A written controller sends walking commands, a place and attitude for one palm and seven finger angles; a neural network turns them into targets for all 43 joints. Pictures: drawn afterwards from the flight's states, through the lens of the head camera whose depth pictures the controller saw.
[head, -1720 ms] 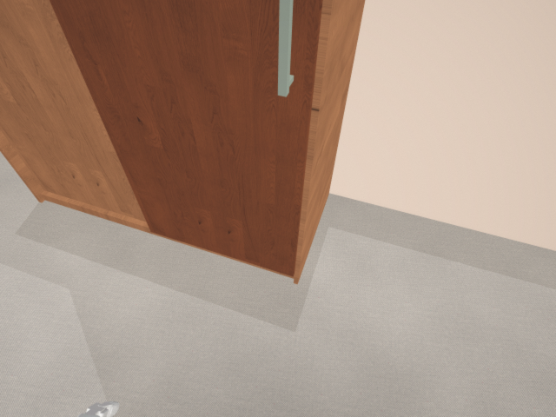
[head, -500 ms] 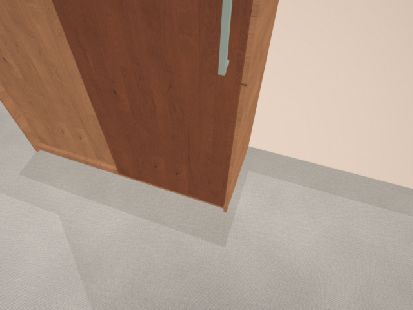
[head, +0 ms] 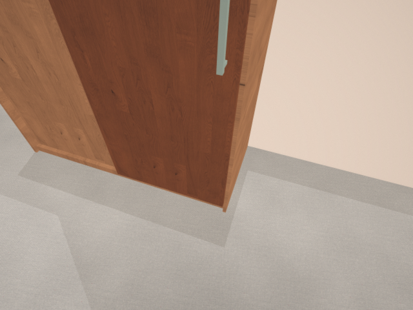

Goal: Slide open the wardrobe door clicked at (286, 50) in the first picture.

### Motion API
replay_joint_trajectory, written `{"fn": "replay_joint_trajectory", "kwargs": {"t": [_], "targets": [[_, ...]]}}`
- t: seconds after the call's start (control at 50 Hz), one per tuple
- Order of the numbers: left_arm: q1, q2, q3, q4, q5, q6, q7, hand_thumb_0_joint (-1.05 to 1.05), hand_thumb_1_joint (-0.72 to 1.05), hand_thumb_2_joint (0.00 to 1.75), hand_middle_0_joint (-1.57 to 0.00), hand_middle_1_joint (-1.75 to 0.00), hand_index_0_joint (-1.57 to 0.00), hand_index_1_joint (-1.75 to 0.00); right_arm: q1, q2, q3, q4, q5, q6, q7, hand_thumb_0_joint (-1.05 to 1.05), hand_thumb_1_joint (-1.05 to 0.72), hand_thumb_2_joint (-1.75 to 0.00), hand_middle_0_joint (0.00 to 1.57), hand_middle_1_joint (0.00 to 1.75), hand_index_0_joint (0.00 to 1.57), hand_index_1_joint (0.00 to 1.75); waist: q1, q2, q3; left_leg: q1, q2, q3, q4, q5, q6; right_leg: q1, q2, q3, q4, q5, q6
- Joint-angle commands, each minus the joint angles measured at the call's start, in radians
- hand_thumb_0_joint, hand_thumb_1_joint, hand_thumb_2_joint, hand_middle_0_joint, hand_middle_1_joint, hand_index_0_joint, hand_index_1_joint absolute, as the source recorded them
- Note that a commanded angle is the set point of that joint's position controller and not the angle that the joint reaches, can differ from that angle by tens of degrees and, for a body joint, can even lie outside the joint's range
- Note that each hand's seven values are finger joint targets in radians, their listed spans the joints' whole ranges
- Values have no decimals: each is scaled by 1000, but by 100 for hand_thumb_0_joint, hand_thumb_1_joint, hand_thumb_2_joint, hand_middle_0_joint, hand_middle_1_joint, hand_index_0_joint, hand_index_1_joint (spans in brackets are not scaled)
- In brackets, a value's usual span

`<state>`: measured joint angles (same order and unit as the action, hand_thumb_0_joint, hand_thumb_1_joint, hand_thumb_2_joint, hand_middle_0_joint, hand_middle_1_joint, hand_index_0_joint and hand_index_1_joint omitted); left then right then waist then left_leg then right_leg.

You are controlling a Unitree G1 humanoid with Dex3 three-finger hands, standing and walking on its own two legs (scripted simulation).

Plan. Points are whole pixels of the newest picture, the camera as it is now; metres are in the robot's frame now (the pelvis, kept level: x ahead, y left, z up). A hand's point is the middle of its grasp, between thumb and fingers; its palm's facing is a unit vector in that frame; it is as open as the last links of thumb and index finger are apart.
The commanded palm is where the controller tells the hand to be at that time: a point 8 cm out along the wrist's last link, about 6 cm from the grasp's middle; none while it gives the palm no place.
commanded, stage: walk to a spot facing it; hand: right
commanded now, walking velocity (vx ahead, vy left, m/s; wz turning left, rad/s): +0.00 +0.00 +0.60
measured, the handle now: (225, 24) +0.74 -0.01 +0.22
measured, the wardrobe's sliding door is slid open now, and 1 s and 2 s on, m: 0.00 0.00 0.00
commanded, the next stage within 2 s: none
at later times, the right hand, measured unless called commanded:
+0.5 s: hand out of the picture +0.04 -0.15 -0.17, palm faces -0.19 +0.95 -0.25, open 7.4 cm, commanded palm none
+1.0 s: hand out of the picture +0.16 -0.18 -0.17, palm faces -0.49 +0.84 -0.24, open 7.4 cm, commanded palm none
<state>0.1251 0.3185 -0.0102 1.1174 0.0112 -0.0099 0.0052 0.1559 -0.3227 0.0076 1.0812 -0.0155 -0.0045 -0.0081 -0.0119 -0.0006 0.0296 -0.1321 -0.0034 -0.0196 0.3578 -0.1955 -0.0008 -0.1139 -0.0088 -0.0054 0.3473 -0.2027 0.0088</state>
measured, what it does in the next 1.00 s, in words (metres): steps on the spot, turning left: right foot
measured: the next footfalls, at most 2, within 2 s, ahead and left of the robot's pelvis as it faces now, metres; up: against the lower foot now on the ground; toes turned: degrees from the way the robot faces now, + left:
right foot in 0.78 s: +0.05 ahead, -0.12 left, +0.00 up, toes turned +27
left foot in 1.18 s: -0.10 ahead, +0.11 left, +0.00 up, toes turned +45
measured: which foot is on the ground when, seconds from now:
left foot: down 0.00-0.78, up 0.80-1.00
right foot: down 0.00-0.30, up 0.32-0.76, down 0.78-1.00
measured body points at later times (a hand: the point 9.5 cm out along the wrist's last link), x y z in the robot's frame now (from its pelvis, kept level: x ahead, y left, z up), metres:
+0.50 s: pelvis -0.03 +0.03 -0.01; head +0.00 +0.06 +0.44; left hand +0.00 +0.30 -0.16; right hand +0.05 -0.20 -0.15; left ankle -0.02 +0.11 -0.75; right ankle -0.01 -0.13 -0.67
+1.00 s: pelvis -0.03 -0.03 +0.00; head +0.00 -0.03 +0.44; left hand -0.11 +0.22 -0.13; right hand +0.18 -0.22 -0.15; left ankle -0.10 +0.10 -0.68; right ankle +0.01 -0.14 -0.75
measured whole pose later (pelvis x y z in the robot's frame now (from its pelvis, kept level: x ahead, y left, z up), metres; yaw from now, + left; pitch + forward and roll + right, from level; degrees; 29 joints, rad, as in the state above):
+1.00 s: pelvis -0.03 -0.03 +0.00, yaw +34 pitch -1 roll +1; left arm 0.22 0.20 0.02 0.91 0.02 0.00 0.03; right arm 0.19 -0.29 -0.10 0.90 -0.03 0.08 0.04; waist -0.02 0.03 0.06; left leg -0.49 0.02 -0.01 1.01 -0.39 -0.07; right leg -0.16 -0.07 -0.11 0.45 -0.28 0.00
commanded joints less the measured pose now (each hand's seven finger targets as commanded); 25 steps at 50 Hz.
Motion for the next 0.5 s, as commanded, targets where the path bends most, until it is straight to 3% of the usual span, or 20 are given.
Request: {"fn": "replay_joint_trajectory", "kwargs": {"t": [0.0,0.06,0.1,0.12,0.14,0.16,0.18,0.22,0.24,0.26,0.28,0.3,0.32,0.36,0.4,0.48], "targets": [[37,101,35,-66,0,2,25,0,90,90,-20,-30,-20,-30,19,-107,-39,-70,4,17,-11,0,-90,-90,20,30,20,30,19,2,-51,-64,102,-115,39,268,20,20,-128,22,32,176,-10],[45,123,57,-111,2,15,31,0,90,90,-20,-30,-20,-30,29,-109,-55,-113,-1,34,-4,0,-90,-90,20,30,20,30,20,-15,-41,-142,67,-118,123,237,20,8,-162,22,57,130,-26],[42,134,73,-141,4,19,33,0,90,90,-20,-30,-20,-30,32,-95,-63,-142,-3,42,3,0,-90,-90,20,30,20,30,20,-68,-32,-195,32,-97,210,169,12,-11,-207,51,39,91,-54],[31,142,81,-154,5,19,33,0,90,90,-20,-30,-20,-30,39,-83,-66,-155,-4,46,8,0,-90,-90,20,30,20,30,14,-104,-16,-223,10,-74,285,92,6,-30,-246,74,20,85,-79],[23,147,87,-167,5,16,33,0,90,90,-20,-30,-20,-30,47,-68,-69,-166,-4,51,12,0,-90,-90,20,30,20,30,11,-160,-13,-244,-6,-38,392,-91,-3,-49,-302,101,-8,121,-119],[14,146,91,-179,5,13,32,0,90,90,-20,-30,-20,-30,55,-54,-75,-178,-5,55,15,0,-90,-90,20,30,20,30,4,-183,-18,-248,-1,-11,491,-244,-12,-66,-349,116,-21,168,-160],[-5,140,94,-195,7,11,33,0,90,90,-20,-30,-20,-30,63,-45,-81,-189,-3,58,18,0,-90,-90,20,30,20,30,-4,-187,-8,-235,29,-16,529,-305,-10,-99,-374,105,-14,204,-179],[-51,132,99,-214,13,13,31,0,90,90,-20,-30,-20,-30,144,-23,-88,-181,-4,52,24,0,-90,-90,20,30,20,30,-52,-145,-22,-134,46,13,390,-223,-5,-134,-334,11,106,227,-130],[-54,125,101,-219,10,18,28,0,90,90,-20,-30,-20,-30,206,-29,-94,-164,-8,43,25,0,-90,-90,20,30,20,30,-74,-82,-43,-53,40,28,239,-77,-8,-165,-279,-57,243,164,-80],[-19,73,95,-230,2,29,24,0,90,90,-20,-30,-20,-30,229,-112,-108,-165,-20,27,16,0,-90,-90,20,30,20,30,-71,218,-26,-6,161,-199,18,133,26,-297,-137,-145,510,-90,5],[-26,17,84,-269,0,32,20,0,90,90,-20,-30,-20,-30,221,-175,-117,-182,-15,21,2,0,-90,-90,20,30,20,30,-56,370,8,-45,359,-517,-85,332,141,-458,-25,-96,712,-390,43],[-46,36,88,-266,-1,42,25,0,90,90,-20,-30,-20,-30,220,-151,-119,-193,-6,24,-10,0,-90,-90,20,30,20,30,-64,260,-18,-91,344,-522,-118,179,172,-428,-48,37,783,-351,26],[-53,37,91,-259,-2,38,22,0,90,90,-20,-30,-20,-30,148,-133,-118,-204,-7,24,-11,0,-90,-90,20,30,20,30,-32,202,15,-110,305,-503,-108,84,191,-455,-60,56,820,-284,25],[-20,34,92,-237,5,33,15,0,90,90,-20,-30,-20,-30,88,-92,-110,-227,-4,19,-10,0,-90,-90,20,30,20,30,-3,98,-13,-117,240,-395,-71,91,182,-411,-78,44,799,-183,40],[7,13,90,-225,7,35,16,0,90,90,-20,-30,-20,-30,100,-83,-111,-226,-3,15,-7,0,-90,-90,20,30,20,30,-1,104,-60,-73,202,-347,-56,120,166,-397,-63,29,761,-153,50],[-26,1,89,-241,5,33,23,0,90,90,-20,-30,-20,-30,158,-83,-119,-212,-5,18,-3,0,-90,-90,20,30,20,30,-29,111,-76,0,190,-373,-38,200,173,-407,-43,21,661,-176,59]]}}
